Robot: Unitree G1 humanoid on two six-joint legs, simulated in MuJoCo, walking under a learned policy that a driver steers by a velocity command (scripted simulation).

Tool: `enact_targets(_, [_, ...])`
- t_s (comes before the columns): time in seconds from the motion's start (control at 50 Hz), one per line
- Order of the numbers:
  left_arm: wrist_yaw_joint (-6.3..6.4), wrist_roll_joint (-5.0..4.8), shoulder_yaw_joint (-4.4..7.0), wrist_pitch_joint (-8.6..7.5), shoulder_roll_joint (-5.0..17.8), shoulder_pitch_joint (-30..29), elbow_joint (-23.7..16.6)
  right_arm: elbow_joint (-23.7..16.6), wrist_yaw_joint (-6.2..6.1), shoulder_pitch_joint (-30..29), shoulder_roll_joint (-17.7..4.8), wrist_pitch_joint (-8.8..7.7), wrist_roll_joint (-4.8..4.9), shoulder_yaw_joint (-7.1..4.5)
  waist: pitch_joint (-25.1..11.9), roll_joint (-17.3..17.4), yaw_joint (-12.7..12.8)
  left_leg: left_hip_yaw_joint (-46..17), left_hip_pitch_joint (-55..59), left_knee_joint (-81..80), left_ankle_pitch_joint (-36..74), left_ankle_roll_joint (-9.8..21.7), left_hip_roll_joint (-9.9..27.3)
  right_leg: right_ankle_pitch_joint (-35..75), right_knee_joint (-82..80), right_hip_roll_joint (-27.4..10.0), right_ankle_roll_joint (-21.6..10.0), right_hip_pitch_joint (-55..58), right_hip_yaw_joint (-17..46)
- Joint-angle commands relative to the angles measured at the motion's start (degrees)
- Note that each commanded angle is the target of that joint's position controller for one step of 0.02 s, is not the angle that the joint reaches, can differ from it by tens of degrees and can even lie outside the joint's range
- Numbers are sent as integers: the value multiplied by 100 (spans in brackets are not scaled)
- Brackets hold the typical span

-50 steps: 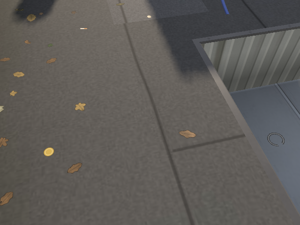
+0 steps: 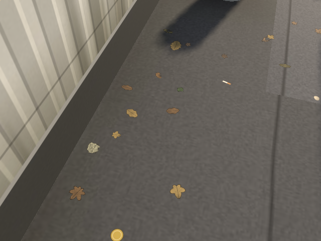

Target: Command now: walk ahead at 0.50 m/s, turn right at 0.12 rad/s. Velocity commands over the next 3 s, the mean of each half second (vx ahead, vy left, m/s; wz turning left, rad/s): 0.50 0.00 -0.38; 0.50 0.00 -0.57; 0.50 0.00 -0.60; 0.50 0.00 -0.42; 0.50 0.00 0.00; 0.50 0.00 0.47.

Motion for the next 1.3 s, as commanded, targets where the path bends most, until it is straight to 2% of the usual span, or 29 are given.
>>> enact_targets(0.02, [19, 26, 152, 76, 497, 285, -263, -112, -12, 175, -652, -210, -55, -217, -575, 520, -20, -1462, 1019, -1793, 1125, 1032, 1660, 558, -75, -382, 90, -858, 410])
enact_targets(0.1, [68, 25, 140, 192, 311, -123, -394, 186, -87, 213, -669, -339, -87, -247, -170, 430, -60, -580, 1024, -2112, 1415, 870, 1571, 1620, -942, -293, 239, -1460, 635])
enact_targets(0.2, [-102, 66, 47, 101, 91, -961, -639, 429, -166, 394, -832, -317, -58, -274, 102, 353, -413, 248, 1346, -2251, 1531, 590, 1456, 2956, -2646, -96, 116, -1289, 150])
enact_targets(0.28, [-251, 69, 26, 100, 95, -1460, -971, 685, -187, 730, -968, -153, 54, -340, 273, 332, -581, 438, 2284, -1892, 2099, 509, 1764, 2427, -3198, 10, -138, -1638, -85])
enact_targets(0.34, [-332, 77, 128, 135, 296, -1248, -1118, 689, -273, 590, -1184, 6, 104, -407, -68, 586, -290, 638, 2713, -973, 4427, 312, 1849, 1490, -3244, 403, -452, -1079, -515])
enact_targets(0.38, [-282, 62, 371, 175, 709, -28, -890, 640, -342, 421, -1240, 101, 122, -405, -792, 611, 442, 850, 2319, 806, 5384, 61, 1621, 1389, -3475, 868, -786, 649, -707])
enact_targets(0.4, [-176, 48, 563, 225, 1142, 892, -700, 566, -374, 486, -1096, 65, 63, -330, -1337, 156, 857, 859, 1107, 2427, 3990, -182, 1370, 1576, -3677, 516, -1087, 2386, 126])
enact_targets(0.42, [-122, -19, 670, 216, 1737, 873, -708, 296, -249, 1167, -225, -95, -134, -55, -1826, -1420, 170, 495, -1646, 4582, -1610, -599, 150, 714, -4014, -1006, -2217, 4483, 3312])
enact_targets(0.44, [-129, 27, 530, 147, 1298, 1031, -869, 286, -151, 650, -586, -331, 33, -75, -2565, -738, 578, -862, -2345, 5238, -2332, -504, -46, 108, -4872, -1360, -2418, 4953, 4738])
enact_targets(0.46, [-126, 88, 448, 95, 1015, 838, -852, 87, -87, 44, -880, -465, 260, -156, -1779, -486, 686, -988, -2794, 5149, -1823, -353, 272, 398, -5049, -1219, -2092, 4474, 3908])
enact_targets(0.48, [-116, 68, 412, 69, 896, 479, -899, 26, -102, -117, -827, -541, 227, -121, -1214, -46, 449, -931, -2692, 4639, -1325, -275, 526, 868, -5059, -980, -1892, 3630, 3231])
enact_targets(0.5, [-105, 68, 357, 72, 714, 90, -977, 65, -142, -163, -844, -553, 70, -150, -817, 158, 204, -886, -2384, 4118, -1073, -314, 698, 1521, -5122, -777, -1773, 2817, 2714])
enact_targets(0.54, [-60, 163, 292, 71, 548, -250, -1149, 92, -149, 48, -871, -427, -23, -207, -645, -53, -130, -905, -1710, 3668, -811, -435, 838, 2318, -5357, -518, -1753, 1930, 2246])
enact_targets(0.58, [-3, 128, 317, 59, 645, -267, -1148, 107, -159, 123, -712, -308, -64, -174, -523, -52, -223, -747, -1552, 3154, -648, -637, 827, 2803, -5471, -396, -1764, 1410, 1861])
enact_targets(0.68, [144, 60, 386, 137, 856, 56, -1018, -140, -136, -900, -392, -283, -50, -30, -300, -272, 149, -569, -1043, 950, 1215, -878, 442, 2248, -5405, 134, -1324, 793, 1249])
enact_targets(0.78, [177, 15, 394, 223, 812, 418, -871, -270, -36, -1276, -681, -387, 72, -130, -337, -427, 253, -842, -721, 32, 1276, -726, 265, 1492, -4854, -160, -1120, 1395, 2013])
enact_targets(0.82, [186, 42, 407, 249, 799, 312, -899, -209, -25, -978, -813, -442, 85, -207, -363, -589, 42, -836, -375, -91, 817, -530, 274, 1558, -4480, -250, -1010, 1566, 2306])
enact_targets(0.84, [185, 45, 375, 269, 707, 225, -939, -73, -32, -527, -899, -463, 67, -266, -480, -596, -223, -782, 191, -323, 782, -370, 264, 1778, -4141, -116, -886, 1531, 2299])
enact_targets(0.86, [163, 84, 273, 260, 429, 229, -996, 23, -62, 89, -1101, -494, -22, -350, -1018, -379, -522, -1084, 1277, -317, 654, -94, 697, 1735, -3131, 195, -697, 1266, 2011])
enact_targets(0.88, [173, 66, 156, 243, 33, 741, -1112, 99, -103, 758, -1568, -493, -127, -455, -1900, 792, -522, -2818, 3292, -443, -149, 544, 1940, 384, -1283, 903, -315, -150, 1284])
enact_targets(0.9, [197, -38, 126, 216, 187, 1062, -1232, 285, -41, 1059, -1526, -415, -30, -471, -2181, 2161, -420, -4957, 3883, -1080, -1773, 1051, 2713, -1266, 53, 975, -166, -1510, 945])
enact_targets(0.92, [192, -71, 259, 229, 755, 728, -1122, 172, -62, 725, -1002, -400, 18, -324, -1420, 1321, -530, -4545, 3311, -1285, -2492, 859, 2538, -815, 533, 646, -114, -1950, 1080])
enact_targets(0.94, [186, -28, 299, 260, 859, 241, -1192, 132, -98, 476, -822, -349, -9, -264, -835, 916, -565, -3607, 2659, -1298, -1922, 632, 2292, -343, 604, 464, -86, -1983, 856])
enact_targets(0.98, [154, 54, 318, 281, 701, -30, -1249, 210, -138, 172, -593, -322, -69, -174, -302, 694, -383, -2401, 1730, -1499, -535, 499, 1849, 293, 163, 136, -49, -1698, 775])
enact_targets(1.02, [105, 1, 301, 338, 483, 55, -1250, 300, -150, 122, -531, -355, -56, -156, -230, 827, -270, -1739, 1375, -1725, 31, 481, 1662, 495, -77, -4, -26, -1407, 629])
enact_targets(1.1, [78, 49, 233, 395, 254, -284, -1430, 547, -173, 216, -762, -392, -33, -246, -94, 587, -290, -1004, 1421, -2013, 739, 687, 1785, 1078, -825, -128, 146, -1728, 533])
enact_targets(1.2, [-89, 55, 143, 309, 51, -1054, -1655, 795, -199, 359, -970, -309, 18, -279, 56, 428, -527, 9, 1577, -2032, 1416, 532, 1620, 2333, -2411, -18, 28, -1350, 89])
enact_targets(1.26, [-192, 31, 138, 315, 61, -1445, -1830, 974, -184, 594, -1106, -237, 93, -314, 206, 449, -617, 275, 1980, -1953, 1707, 460, 1767, 2214, -2949, 64, -142, -1251, -143])
enact_targets(1.3, [-229, 58, 191, 333, 177, -1471, -1924, 1024, -189, 547, -1251, -158, 183, -355, 209, 545, -471, 423, 2355, -1620, 2647, 339, 1896, 1732, -3143, 178, -301, -1199, -266])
